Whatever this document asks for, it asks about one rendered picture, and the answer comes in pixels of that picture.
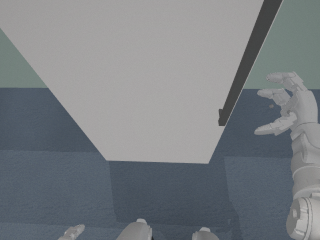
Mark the robot right shin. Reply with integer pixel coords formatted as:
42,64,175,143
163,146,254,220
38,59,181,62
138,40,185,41
199,227,211,232

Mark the fridge door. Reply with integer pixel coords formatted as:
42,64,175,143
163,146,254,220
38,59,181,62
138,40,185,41
0,0,284,164

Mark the right robot forearm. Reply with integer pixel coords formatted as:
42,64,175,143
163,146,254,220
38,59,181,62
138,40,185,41
290,122,320,201

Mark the right robot upper arm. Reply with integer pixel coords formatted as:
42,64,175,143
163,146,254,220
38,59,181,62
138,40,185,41
286,197,320,240

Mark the handle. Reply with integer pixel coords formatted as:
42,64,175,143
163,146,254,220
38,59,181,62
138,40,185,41
218,0,283,126

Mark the robot left thigh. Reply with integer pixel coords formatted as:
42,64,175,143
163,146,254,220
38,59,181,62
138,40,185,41
116,222,152,240

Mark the left robot hand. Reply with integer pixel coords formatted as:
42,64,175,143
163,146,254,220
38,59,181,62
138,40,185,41
58,224,85,240

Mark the right robot hand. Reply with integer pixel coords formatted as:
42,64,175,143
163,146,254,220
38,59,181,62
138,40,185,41
254,71,318,136

